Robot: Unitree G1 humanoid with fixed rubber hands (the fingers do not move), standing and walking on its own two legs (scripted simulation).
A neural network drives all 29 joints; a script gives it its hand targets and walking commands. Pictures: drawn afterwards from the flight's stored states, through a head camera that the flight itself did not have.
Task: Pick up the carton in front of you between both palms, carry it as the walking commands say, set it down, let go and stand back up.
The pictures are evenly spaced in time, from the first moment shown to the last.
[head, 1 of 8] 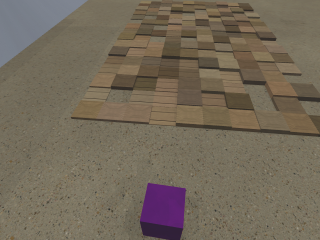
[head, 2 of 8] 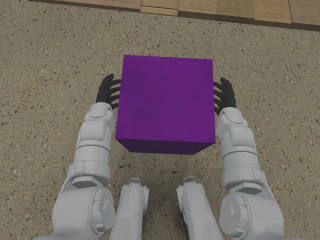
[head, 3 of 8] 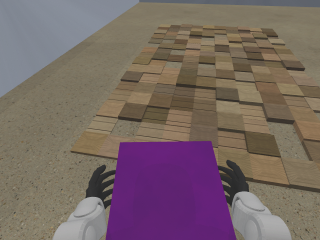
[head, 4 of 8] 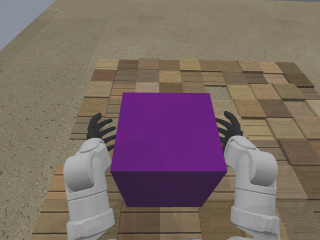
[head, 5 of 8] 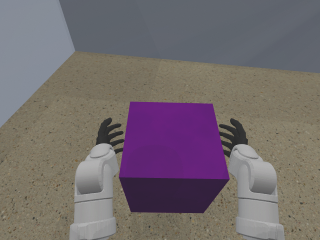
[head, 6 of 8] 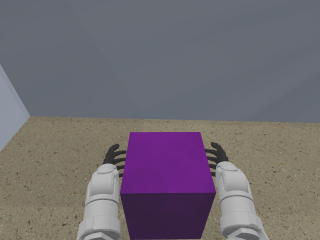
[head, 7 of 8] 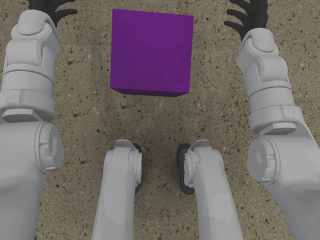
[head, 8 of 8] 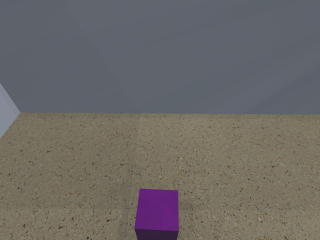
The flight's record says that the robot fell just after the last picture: no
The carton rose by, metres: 0.76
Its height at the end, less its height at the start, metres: +0.00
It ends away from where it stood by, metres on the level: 6.26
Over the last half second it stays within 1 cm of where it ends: yes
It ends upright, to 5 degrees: yes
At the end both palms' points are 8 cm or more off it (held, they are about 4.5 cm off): yes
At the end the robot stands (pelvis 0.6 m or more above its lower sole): yes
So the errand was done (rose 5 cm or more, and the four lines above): yes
